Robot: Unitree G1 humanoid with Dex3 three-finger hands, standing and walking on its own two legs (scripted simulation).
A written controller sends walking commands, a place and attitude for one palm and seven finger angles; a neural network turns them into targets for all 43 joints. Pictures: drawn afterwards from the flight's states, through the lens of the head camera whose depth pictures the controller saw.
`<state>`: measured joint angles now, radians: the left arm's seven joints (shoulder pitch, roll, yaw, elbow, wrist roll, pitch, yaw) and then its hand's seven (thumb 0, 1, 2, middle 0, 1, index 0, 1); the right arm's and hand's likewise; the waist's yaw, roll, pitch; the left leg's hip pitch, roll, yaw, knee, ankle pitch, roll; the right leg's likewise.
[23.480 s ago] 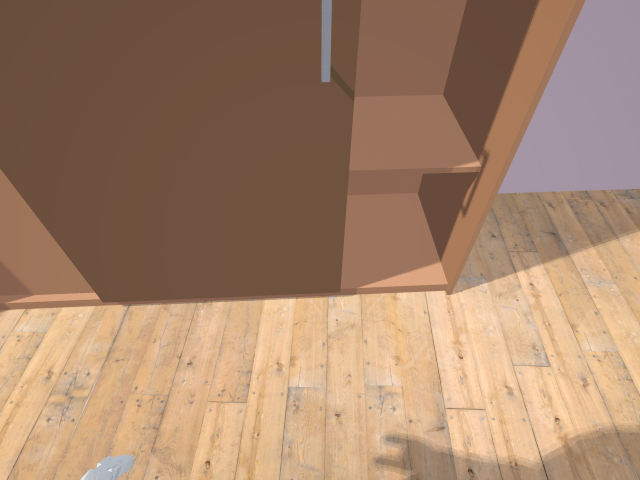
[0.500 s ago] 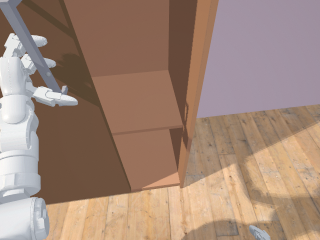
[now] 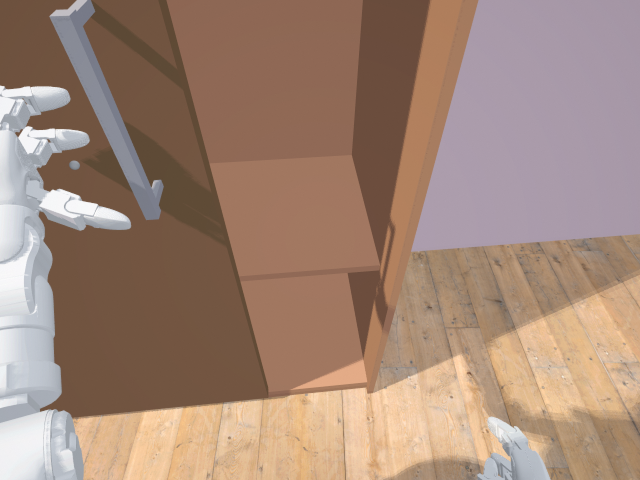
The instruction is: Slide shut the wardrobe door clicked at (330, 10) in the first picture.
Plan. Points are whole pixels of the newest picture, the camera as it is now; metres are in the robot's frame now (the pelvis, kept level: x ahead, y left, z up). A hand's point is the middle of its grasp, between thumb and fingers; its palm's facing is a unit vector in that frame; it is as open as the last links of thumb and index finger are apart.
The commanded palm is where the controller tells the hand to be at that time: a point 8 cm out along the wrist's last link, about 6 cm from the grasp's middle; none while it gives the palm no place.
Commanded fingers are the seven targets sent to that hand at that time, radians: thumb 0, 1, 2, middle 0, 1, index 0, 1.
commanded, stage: slip the hand off the handle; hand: left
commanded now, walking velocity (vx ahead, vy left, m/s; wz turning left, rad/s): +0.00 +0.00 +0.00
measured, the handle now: (122, 125) +0.43 +0.25 +0.24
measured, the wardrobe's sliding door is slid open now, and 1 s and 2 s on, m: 0.31 0.31 0.31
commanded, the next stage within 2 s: draw the hand back to the body in 0.92 s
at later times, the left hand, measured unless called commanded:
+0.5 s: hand (45, 190) +0.36 +0.32 +0.20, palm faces +0.34 -0.92 -0.17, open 14.7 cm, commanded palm +0.30 +0.35 +0.22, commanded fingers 0.00 -0.55 0.20 -0.25 -1.15 -0.25 -1.15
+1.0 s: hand (11, 245) +0.27 +0.30 +0.21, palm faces +0.35 -0.92 -0.17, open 14.7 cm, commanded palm +0.24 +0.34 +0.22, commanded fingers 0.00 -0.55 0.20 -0.25 -1.15 -0.25 -1.15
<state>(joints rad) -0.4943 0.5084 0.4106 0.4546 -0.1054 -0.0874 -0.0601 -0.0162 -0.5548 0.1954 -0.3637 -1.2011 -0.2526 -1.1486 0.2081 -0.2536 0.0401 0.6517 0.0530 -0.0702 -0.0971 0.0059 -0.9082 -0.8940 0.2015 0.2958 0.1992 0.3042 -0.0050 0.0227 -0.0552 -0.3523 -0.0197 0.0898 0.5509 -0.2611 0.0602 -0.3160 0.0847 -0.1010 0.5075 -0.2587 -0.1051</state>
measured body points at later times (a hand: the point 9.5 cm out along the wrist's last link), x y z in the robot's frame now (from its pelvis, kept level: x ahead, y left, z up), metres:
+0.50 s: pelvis -0.01 +0.03 +0.00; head +0.00 +0.02 +0.45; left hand +0.33 +0.37 +0.21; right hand +0.10 -0.23 -0.10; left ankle +0.02 +0.08 -0.73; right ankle +0.00 -0.05 -0.73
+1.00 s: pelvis +0.00 +0.04 +0.00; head -0.02 +0.03 +0.45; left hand +0.25 +0.35 +0.22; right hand +0.22 -0.16 -0.06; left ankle +0.02 +0.08 -0.73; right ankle +0.00 -0.05 -0.73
